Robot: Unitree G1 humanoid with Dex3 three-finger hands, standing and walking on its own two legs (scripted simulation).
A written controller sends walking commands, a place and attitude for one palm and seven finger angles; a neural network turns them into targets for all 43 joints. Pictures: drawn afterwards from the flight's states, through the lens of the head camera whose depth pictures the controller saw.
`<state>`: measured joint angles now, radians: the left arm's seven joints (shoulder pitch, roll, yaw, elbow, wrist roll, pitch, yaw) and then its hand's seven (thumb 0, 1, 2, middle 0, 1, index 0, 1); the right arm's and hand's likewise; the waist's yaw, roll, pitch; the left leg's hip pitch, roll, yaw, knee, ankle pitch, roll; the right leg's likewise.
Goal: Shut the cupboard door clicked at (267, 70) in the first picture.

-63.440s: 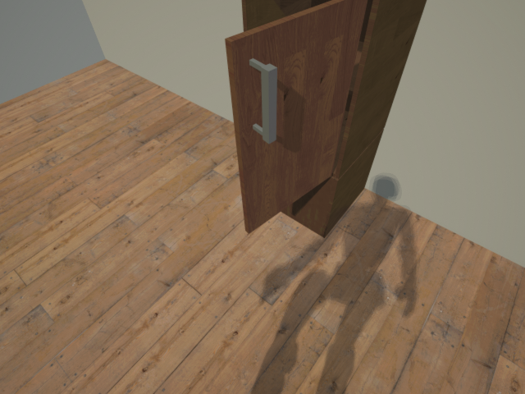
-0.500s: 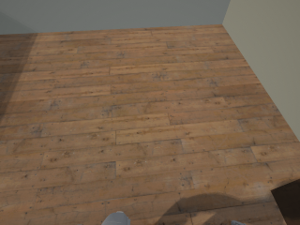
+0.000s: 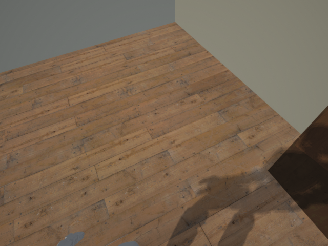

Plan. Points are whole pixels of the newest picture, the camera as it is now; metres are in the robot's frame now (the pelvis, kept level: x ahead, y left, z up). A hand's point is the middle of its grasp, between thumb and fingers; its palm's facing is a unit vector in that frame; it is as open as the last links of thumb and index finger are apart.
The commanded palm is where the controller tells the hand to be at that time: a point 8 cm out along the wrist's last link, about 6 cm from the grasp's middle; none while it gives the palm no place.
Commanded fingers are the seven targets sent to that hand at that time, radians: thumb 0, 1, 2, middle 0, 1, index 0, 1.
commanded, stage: turn to face it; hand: left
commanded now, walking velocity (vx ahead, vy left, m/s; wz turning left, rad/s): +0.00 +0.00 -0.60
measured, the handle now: out of the picture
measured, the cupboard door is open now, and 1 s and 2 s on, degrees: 8 8 8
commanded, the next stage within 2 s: take the last steps up to it in 1.46 s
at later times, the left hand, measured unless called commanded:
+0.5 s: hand (103, 230) +0.18 +0.20 -0.15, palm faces -0.24 -0.95 -0.21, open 7.4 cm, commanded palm none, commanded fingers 0.00 0.90 0.90 -0.20 -0.30 -0.20 -0.30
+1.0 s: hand (131, 215) +0.22 +0.12 -0.15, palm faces -0.51 -0.83 -0.22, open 7.4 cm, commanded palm none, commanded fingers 0.00 0.90 0.90 -0.20 -0.30 -0.20 -0.30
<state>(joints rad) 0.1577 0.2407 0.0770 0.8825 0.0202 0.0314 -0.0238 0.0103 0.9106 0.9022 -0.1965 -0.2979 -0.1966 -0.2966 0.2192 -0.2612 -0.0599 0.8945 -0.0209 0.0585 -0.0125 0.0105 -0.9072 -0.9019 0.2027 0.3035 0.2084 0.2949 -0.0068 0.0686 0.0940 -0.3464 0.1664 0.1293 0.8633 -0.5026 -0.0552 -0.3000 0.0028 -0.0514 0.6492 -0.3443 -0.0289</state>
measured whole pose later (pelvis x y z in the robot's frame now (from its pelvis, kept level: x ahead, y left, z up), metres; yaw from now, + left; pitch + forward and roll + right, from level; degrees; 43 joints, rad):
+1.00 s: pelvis +0.06 -0.01 +0.02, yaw -34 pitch +2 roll +1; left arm 0.22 0.21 0.06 0.92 0.02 0.04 0.00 0.01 0.90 0.90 -0.20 -0.30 -0.20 -0.30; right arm 0.12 -0.23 -0.05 0.86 -0.01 0.04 -0.01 0.01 -0.91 -0.90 0.20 0.30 0.20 0.29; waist 0.02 -0.03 0.08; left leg -0.41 0.03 0.02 0.75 -0.39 -0.08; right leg -0.25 0.05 0.13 0.52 -0.29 -0.02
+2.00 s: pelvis +0.12 -0.11 +0.03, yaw -57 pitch +1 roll -2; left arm 0.23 0.24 0.08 1.00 0.03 0.04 -0.04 0.01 0.91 0.90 -0.20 -0.30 -0.20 -0.30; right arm 0.37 -0.17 -0.02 0.99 -0.04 -0.04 -0.03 0.01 -0.91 -0.90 0.20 0.30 0.21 0.29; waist -0.02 -0.04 0.03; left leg -0.12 0.10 0.14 0.39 -0.28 -0.02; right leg -0.52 -0.04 0.00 1.02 -0.28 0.01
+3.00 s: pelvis +0.10 -0.27 +0.01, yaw -59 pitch -3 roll +1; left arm 0.32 0.20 0.02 0.92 0.02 -0.01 0.07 0.01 0.91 0.90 -0.20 -0.30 -0.20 -0.30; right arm 0.19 -0.21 -0.05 0.89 -0.01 0.03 0.00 0.01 -0.91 -0.90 0.20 0.30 0.20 0.29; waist 0.00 0.01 0.04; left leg -0.26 -0.02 0.04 0.58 -0.27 0.03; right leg -0.22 0.00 -0.03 0.64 -0.37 -0.03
